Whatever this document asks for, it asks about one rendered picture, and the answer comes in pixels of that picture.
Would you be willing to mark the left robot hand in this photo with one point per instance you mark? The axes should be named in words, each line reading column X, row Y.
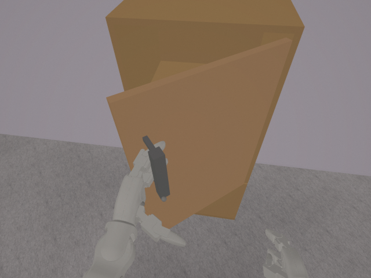
column 132, row 193

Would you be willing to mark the handle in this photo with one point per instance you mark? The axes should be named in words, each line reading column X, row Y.
column 159, row 169

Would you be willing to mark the right robot hand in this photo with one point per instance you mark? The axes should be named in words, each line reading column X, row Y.
column 287, row 265

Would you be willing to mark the robot left forearm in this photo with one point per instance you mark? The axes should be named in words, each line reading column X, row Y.
column 114, row 252

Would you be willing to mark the cupboard door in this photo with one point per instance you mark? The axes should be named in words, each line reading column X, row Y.
column 210, row 118

